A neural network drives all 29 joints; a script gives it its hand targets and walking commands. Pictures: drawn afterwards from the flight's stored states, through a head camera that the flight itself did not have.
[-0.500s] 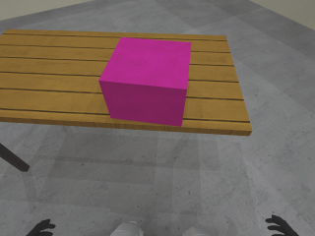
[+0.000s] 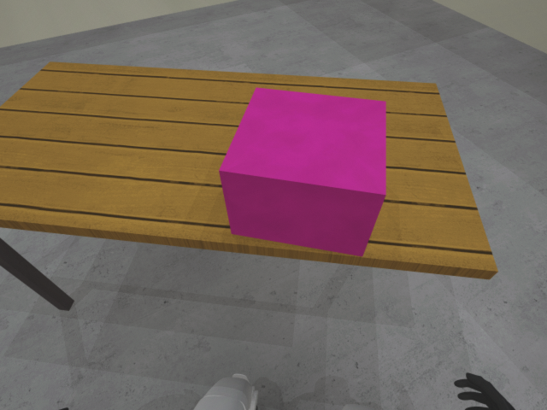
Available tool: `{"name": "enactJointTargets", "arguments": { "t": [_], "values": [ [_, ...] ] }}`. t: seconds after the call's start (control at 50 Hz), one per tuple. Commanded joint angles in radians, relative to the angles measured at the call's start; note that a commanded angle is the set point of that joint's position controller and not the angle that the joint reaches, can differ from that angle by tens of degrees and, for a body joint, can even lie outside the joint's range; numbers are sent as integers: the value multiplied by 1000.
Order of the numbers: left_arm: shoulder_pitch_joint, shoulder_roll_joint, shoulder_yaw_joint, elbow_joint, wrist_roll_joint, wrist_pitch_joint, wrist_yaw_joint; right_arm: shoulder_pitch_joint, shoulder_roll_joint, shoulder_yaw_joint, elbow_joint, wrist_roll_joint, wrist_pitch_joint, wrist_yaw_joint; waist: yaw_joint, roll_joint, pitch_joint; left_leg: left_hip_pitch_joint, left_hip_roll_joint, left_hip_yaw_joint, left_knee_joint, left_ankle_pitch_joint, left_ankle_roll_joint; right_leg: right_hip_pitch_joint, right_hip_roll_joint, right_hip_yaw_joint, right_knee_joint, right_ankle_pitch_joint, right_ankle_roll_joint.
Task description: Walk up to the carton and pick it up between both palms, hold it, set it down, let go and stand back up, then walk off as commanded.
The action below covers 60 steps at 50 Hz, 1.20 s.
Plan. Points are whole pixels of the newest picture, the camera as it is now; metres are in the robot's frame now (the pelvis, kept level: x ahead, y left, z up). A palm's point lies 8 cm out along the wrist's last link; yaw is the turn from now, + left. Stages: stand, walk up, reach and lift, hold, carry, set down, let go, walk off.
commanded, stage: walk up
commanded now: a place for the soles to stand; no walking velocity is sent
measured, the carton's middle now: (307, 168) +0.53 -0.04 +0.00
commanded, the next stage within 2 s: none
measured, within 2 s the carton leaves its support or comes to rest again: neither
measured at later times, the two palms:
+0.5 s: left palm (69, 403) +0.13 +0.30 -0.05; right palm (515, 373) +0.19 -0.34 -0.07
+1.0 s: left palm (96, 368) +0.17 +0.29 -0.07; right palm (513, 353) +0.21 -0.35 -0.07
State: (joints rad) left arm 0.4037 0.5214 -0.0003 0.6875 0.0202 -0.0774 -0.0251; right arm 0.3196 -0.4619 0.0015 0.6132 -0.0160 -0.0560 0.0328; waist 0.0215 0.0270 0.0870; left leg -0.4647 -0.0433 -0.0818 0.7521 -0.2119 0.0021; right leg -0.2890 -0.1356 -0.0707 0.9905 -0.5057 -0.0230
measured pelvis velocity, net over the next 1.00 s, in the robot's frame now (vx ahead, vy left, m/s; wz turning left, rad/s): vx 0.10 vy -0.04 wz -0.02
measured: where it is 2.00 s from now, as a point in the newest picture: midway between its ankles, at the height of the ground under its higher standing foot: outside the picture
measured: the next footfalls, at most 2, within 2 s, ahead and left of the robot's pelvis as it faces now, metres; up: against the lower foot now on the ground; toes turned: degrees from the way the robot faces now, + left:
right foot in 0.28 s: +0.15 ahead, -0.13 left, +0.00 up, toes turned -4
left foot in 0.56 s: +0.17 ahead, +0.12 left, +0.00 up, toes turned -4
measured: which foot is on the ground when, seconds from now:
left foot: down 0.00-0.30, up 0.32-0.54, down 0.56-1.00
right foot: up 0.00-0.26, down 0.28-1.00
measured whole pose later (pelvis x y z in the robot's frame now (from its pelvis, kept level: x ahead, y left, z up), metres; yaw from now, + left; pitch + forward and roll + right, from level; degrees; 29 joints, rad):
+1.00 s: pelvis +0.10 -0.04 +0.00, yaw -1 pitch -2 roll +2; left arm 0.34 0.47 0.00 0.69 0.02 -0.04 -0.03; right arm 0.31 -0.46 0.00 0.61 -0.02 -0.06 0.00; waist 0.02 0.00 0.07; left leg -0.37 0.00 -0.07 0.79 -0.39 -0.01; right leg -0.39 -0.02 -0.05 0.86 -0.47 -0.05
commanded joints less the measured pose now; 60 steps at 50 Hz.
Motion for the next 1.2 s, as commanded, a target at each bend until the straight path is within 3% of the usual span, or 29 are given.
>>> {"name": "enactJointTargets", "arguments": {
  "t": [0.0,0.12,0.18,0.24,0.26,0.28,0.3,0.32,0.46,0.52,0.54,0.56,0.58,0.6,0.66,0.7,0.74,0.82,0.86,0.88,0.9,0.92,0.94,1.0,1.02,1.04,1.08,1.14,1.18],
  "values": [
    [-34,212,83,-55,-29,22,8,107,-358,-157,1,31,-32,-25,-60,40,61,165,336,-721,-536,-773,281,-479,28,134,325,23,-26],
    [91,173,107,0,-5,33,-15,61,-299,-139,-6,1,-21,-26,-38,211,-10,39,228,-370,-437,-555,246,-249,51,61,-11,56,13],
    [55,157,105,3,-1,28,-5,44,-303,-140,-23,-3,-8,-33,-40,170,-11,-48,276,-415,-404,-556,262,-156,74,58,-105,92,-6],
    [131,147,116,23,11,16,9,-17,-226,-103,-33,-10,16,-36,27,88,-85,-213,169,-210,-191,-474,162,149,120,52,-303,174,-28],
    [179,168,126,25,20,15,12,6,-185,-90,-29,-8,19,-40,52,-21,-108,-284,140,-169,-71,-523,126,213,71,169,-407,24,-42],
    [129,244,133,-16,28,2,20,-7,-106,-66,-40,0,15,-42,41,-213,-64,-317,15,-7,173,-451,60,81,-148,556,-699,-375,-114],
    [52,292,148,-32,16,-2,20,-30,-196,-94,-12,-5,18,-50,42,-148,39,-293,2,10,302,-349,36,-54,-265,688,-804,-474,-148],
    [-17,260,136,-41,5,-3,23,-9,-220,-99,14,7,14,-50,14,-68,84,-263,22,-13,287,-268,29,-56,-225,638,-789,-389,-140],
    [33,197,108,-51,-5,17,14,46,-137,-66,20,7,-28,-51,19,-169,-165,-45,4,138,-18,-249,36,240,-98,265,-364,866,-209],
    [-46,144,87,-84,-24,30,14,137,-139,-87,59,-2,-40,-63,-42,-151,-187,223,-10,128,-164,2,50,1,-42,152,-227,722,-140],
    [-58,110,73,-85,-25,32,11,136,-188,-99,54,-2,-40,-70,-49,-76,-193,321,73,-19,-146,115,92,-147,-8,137,-199,510,-95],
    [-75,81,66,-91,-20,35,12,113,-268,-114,31,-3,-38,-73,-44,84,-149,281,268,-381,-224,30,201,-282,93,77,-84,210,-29],
    [-68,107,77,-76,-28,51,22,81,-309,-114,26,1,-33,-70,-30,128,-87,177,371,-481,-271,26,304,-263,119,71,-46,-74,-12],
    [-52,116,78,-54,-20,48,24,45,-317,-118,10,7,-29,-69,-20,113,-47,103,390,-496,-277,35,334,-214,115,80,-30,-78,-10],
    [32,136,95,-19,-5,17,22,-72,-223,-81,-1,11,-11,-65,48,67,-88,-36,188,-219,-72,76,155,33,53,163,-374,139,-57],
    [16,225,113,-19,-1,-4,22,-45,-156,-70,2,14,-5,-65,17,-129,-52,-149,18,77,176,-252,33,52,-202,534,-592,215,-177],
    [-12,242,121,-21,0,0,19,-48,-195,-75,11,13,-7,-64,16,-105,-34,-162,51,64,211,-375,37,91,-225,531,-552,369,-218],
    [-69,181,92,-38,-5,12,21,38,-143,-77,43,15,-25,-59,-32,-139,-109,64,29,146,-38,-157,49,74,-75,231,-340,888,-173],
    [-89,136,83,-59,-17,23,16,88,-153,-88,58,7,-37,-64,-50,-147,-148,234,34,95,-114,24,68,-38,-40,171,-255,723,-115],
    [-100,113,71,-74,-19,27,14,86,-197,-100,56,-1,-36,-69,-48,-58,-148,316,87,-14,-115,105,101,-173,-10,158,-220,552,-89],
    [-111,113,75,-86,-19,34,15,95,-261,-118,40,0,-35,-73,-60,74,-145,304,251,-297,-174,140,188,-246,85,85,-105,292,-27],
    [-108,111,84,-71,-21,45,23,68,-282,-113,34,1,-30,-73,-38,119,-74,187,365,-405,-232,125,291,-225,117,45,-70,-2,-6],
    [-94,127,88,-56,-15,45,24,14,-296,-119,22,9,-23,-69,-28,143,-50,109,377,-429,-270,10,313,-184,115,58,-65,-52,-18],
    [11,133,99,-11,4,15,18,-94,-220,-88,5,1,-6,-65,52,52,-50,-85,188,-178,-82,-35,148,67,74,155,-401,77,-59],
    [35,197,118,-7,17,1,21,-74,-137,-71,-3,16,5,-65,43,-200,-51,-214,52,-3,176,-161,70,117,-92,467,-595,30,-89],
    [14,244,135,-12,8,-2,16,-72,-162,-72,9,6,9,-70,34,-195,2,-228,23,64,237,-362,44,45,-232,597,-685,61,-131],
    [-28,249,127,-17,4,4,17,-50,-209,-83,14,11,2,-64,17,-84,-40,-169,47,60,256,-362,38,98,-210,520,-604,206,-213],
    [-60,187,101,-35,5,8,20,-17,-162,-73,28,15,-17,-56,10,-128,-81,-42,58,122,109,-285,35,93,-117,323,-457,698,-195],
    [-105,173,97,-53,-5,25,12,42,-144,-75,43,9,-28,-59,-31,-153,-122,109,21,167,-75,-137,46,56,-55,208,-357,735,-173]
  ]
}}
